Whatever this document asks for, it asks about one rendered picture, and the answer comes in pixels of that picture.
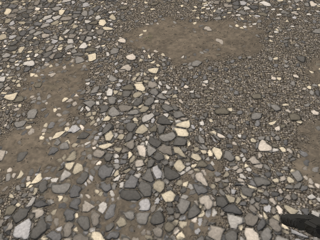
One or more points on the robot right hand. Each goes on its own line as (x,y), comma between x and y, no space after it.
(308,223)

